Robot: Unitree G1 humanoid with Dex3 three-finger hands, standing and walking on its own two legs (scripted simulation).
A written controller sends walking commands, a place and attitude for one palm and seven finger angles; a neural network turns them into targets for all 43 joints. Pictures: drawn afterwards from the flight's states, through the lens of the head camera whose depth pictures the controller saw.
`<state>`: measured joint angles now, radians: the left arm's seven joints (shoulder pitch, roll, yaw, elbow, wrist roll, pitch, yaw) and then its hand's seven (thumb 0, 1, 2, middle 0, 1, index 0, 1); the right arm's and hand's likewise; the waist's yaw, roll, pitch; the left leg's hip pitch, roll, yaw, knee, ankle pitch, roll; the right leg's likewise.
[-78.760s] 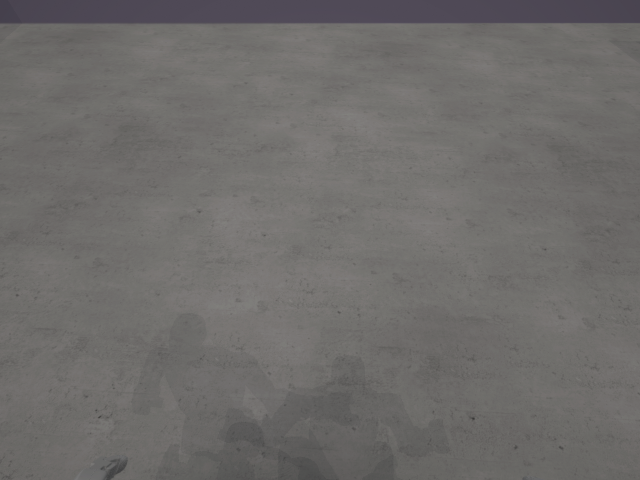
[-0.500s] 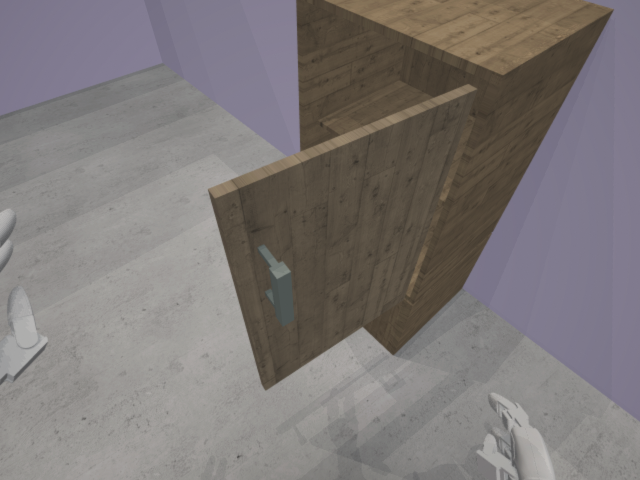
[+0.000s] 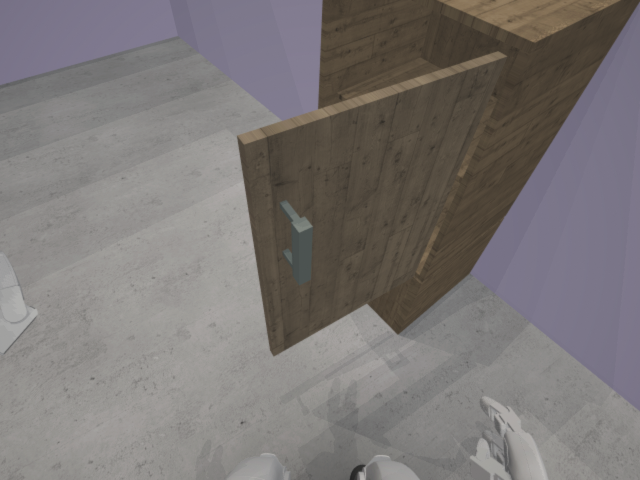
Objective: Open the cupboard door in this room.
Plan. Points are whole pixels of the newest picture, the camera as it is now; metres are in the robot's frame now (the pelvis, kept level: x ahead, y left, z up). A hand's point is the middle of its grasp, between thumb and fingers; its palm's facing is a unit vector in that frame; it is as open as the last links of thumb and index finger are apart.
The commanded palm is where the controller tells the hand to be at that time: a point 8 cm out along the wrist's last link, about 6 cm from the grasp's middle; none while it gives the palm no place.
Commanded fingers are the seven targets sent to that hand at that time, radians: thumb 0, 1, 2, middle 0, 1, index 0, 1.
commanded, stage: step back with the hand held close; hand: left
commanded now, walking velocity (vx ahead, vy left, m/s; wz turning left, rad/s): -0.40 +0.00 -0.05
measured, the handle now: (294, 243) +0.41 +0.07 +0.04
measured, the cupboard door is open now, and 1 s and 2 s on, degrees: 83 83 83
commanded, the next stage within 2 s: stop stepping back and stand still in 0.38 s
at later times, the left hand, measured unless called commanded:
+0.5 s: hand (86, 385) +0.16 +0.19 +0.19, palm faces +0.22 -0.81 -0.54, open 7.4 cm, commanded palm +0.09 +0.25 +0.20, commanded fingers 0.00 0.90 0.90 -0.20 -0.30 -0.20 -0.30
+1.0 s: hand out of the picture +0.05 +0.21 +0.19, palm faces +0.37 -0.80 -0.47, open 7.4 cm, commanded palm +0.01 +0.25 +0.20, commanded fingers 0.00 0.90 0.90 -0.20 -0.30 -0.20 -0.30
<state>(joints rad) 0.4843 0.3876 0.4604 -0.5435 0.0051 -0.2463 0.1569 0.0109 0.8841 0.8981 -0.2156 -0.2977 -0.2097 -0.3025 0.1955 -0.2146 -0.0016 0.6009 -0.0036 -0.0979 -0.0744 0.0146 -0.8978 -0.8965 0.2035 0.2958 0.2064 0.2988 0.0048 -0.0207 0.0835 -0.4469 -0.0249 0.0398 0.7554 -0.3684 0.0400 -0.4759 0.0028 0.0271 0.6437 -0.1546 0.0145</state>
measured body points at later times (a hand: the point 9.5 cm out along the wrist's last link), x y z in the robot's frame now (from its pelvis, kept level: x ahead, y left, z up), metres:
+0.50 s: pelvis -0.08 -0.04 +0.02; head -0.02 -0.03 +0.47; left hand +0.14 +0.23 +0.22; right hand +0.11 -0.27 -0.06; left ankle +0.04 +0.08 -0.70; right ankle -0.17 -0.14 -0.71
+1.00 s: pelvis -0.16 -0.04 +0.03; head -0.16 -0.03 +0.48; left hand +0.03 +0.25 +0.21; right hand -0.03 -0.29 -0.06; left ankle -0.13 +0.07 -0.68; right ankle -0.16 -0.13 -0.71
